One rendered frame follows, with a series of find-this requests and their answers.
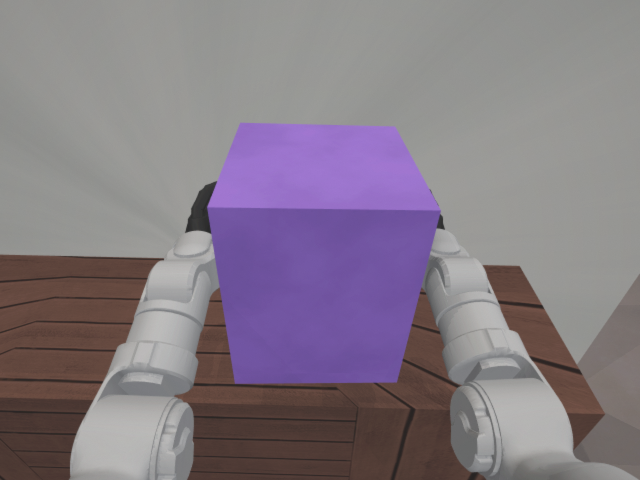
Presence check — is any robot right hand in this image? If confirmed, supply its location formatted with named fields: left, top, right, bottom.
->
left=430, top=190, right=445, bottom=230

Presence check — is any robot right forearm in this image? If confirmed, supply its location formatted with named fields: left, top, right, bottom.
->
left=421, top=228, right=573, bottom=450

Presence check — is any robot left upper arm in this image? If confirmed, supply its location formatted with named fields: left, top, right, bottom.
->
left=69, top=394, right=194, bottom=480

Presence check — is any carton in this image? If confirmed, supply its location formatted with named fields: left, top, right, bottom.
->
left=207, top=123, right=441, bottom=384

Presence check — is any pedestal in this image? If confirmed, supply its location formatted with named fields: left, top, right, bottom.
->
left=0, top=255, right=605, bottom=480

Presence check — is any robot left forearm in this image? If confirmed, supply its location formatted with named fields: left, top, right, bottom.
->
left=70, top=231, right=220, bottom=476

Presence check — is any robot left hand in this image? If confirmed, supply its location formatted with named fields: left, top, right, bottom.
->
left=185, top=181, right=217, bottom=234

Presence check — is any robot right upper arm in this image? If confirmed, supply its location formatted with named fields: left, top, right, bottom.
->
left=450, top=378, right=639, bottom=480

